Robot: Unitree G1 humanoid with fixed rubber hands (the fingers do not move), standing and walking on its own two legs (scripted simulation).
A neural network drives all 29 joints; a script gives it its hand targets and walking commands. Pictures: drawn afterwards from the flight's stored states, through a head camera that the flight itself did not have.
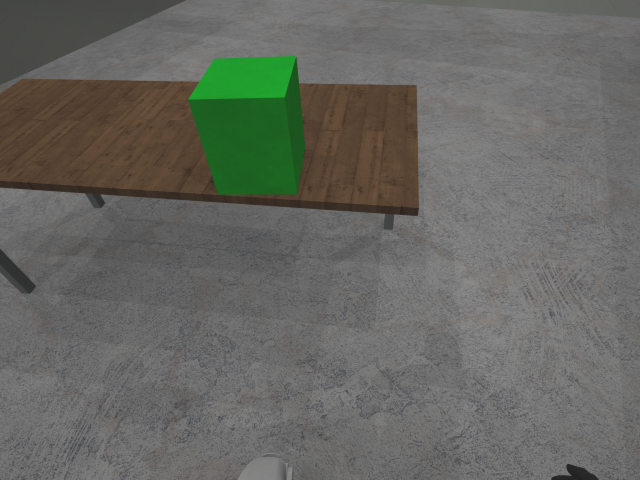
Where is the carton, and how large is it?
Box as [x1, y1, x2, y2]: [188, 56, 304, 193]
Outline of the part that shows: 295,56 214,59 189,97 188,100 218,193 296,193 304,150 304,140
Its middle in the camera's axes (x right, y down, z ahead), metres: -0.15 -0.27 +0.94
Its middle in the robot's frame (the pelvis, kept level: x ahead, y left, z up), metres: +0.89 +0.20 +0.00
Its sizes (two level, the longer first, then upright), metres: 0.210 0.200 0.250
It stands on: a table, 0.63 m high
